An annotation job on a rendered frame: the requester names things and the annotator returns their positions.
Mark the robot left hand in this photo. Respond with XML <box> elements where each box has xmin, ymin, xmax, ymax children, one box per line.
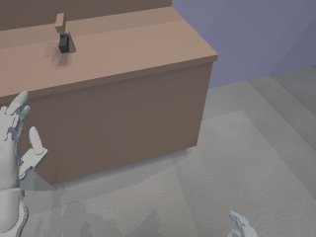
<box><xmin>0</xmin><ymin>91</ymin><xmax>48</xmax><ymax>191</ymax></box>

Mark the counter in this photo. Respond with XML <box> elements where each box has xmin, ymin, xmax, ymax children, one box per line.
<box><xmin>0</xmin><ymin>0</ymin><xmax>218</xmax><ymax>186</ymax></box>

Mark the tap lever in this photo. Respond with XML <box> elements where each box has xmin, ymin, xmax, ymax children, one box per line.
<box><xmin>58</xmin><ymin>33</ymin><xmax>69</xmax><ymax>53</ymax></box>

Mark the robot right hand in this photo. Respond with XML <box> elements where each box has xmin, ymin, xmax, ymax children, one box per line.
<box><xmin>227</xmin><ymin>210</ymin><xmax>259</xmax><ymax>237</ymax></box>

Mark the left robot forearm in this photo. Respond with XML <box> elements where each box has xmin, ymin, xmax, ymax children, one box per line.
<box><xmin>0</xmin><ymin>188</ymin><xmax>29</xmax><ymax>237</ymax></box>

